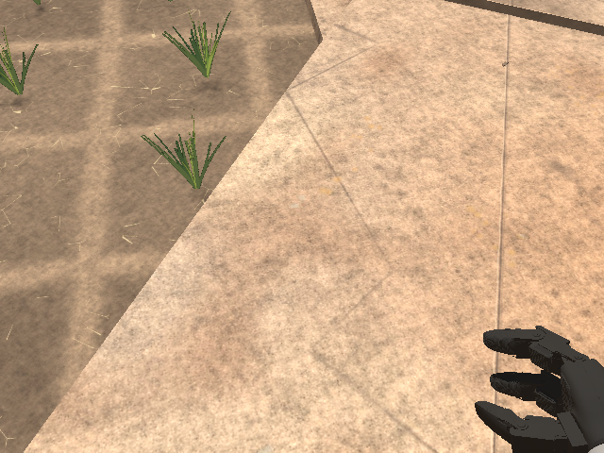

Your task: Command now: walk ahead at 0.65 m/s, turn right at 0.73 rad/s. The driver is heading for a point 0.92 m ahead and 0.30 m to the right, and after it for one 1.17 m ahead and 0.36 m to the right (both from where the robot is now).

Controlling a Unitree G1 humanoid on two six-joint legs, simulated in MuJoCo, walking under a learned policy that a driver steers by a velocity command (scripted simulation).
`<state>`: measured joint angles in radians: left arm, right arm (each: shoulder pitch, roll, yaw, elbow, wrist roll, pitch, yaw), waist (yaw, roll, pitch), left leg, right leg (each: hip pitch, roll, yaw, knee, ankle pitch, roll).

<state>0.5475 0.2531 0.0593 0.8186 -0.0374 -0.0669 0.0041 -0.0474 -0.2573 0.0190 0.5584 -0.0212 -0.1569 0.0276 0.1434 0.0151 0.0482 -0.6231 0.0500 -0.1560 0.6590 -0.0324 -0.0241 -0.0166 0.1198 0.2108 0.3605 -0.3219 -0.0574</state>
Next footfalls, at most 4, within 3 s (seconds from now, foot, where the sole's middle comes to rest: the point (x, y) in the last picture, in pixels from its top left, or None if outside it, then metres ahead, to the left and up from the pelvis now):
0.08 left None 0.30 0.16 -0.77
0.48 right None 0.31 -0.12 -0.77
0.88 left None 0.46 0.05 -0.77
1.58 left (325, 327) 0.78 0.07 -0.77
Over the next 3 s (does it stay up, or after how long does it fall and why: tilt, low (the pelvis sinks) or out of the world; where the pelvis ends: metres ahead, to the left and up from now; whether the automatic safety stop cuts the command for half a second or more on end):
stays up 1.31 -0.21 -0.01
